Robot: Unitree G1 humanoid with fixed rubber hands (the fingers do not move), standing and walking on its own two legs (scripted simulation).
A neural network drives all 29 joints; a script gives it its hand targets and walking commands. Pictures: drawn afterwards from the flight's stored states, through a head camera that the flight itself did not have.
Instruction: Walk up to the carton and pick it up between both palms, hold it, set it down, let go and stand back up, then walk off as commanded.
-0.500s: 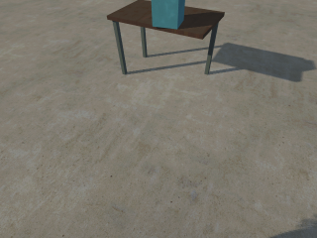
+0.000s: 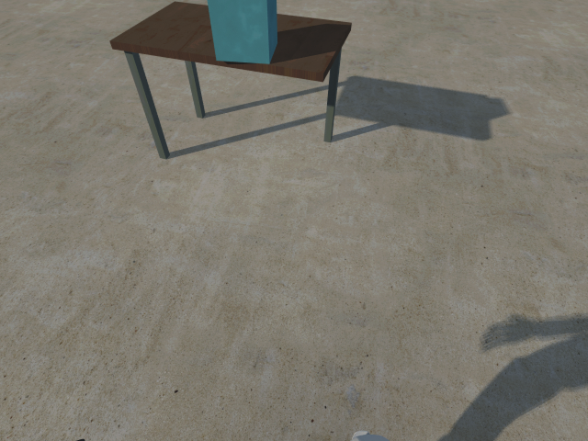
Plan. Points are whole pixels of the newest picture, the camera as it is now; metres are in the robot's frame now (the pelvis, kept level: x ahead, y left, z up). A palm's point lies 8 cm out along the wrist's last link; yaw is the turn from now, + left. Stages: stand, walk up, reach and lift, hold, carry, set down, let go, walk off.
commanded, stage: walk up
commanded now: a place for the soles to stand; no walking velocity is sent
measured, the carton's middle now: (245, 17) +1.55 +0.15 -0.02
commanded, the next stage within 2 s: none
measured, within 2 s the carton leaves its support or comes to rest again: neither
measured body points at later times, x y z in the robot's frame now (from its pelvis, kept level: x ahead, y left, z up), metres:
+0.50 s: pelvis +0.27 +0.08 -0.03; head +0.27 +0.07 +0.42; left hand +0.36 +0.45 -0.10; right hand +0.42 -0.26 -0.10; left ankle +0.39 +0.19 -0.74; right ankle +0.17 -0.12 -0.74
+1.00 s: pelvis +0.46 +0.10 -0.03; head +0.46 +0.07 +0.42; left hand +0.64 +0.41 -0.09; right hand +0.46 -0.24 -0.14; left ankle +0.39 +0.20 -0.73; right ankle +0.53 -0.03 -0.74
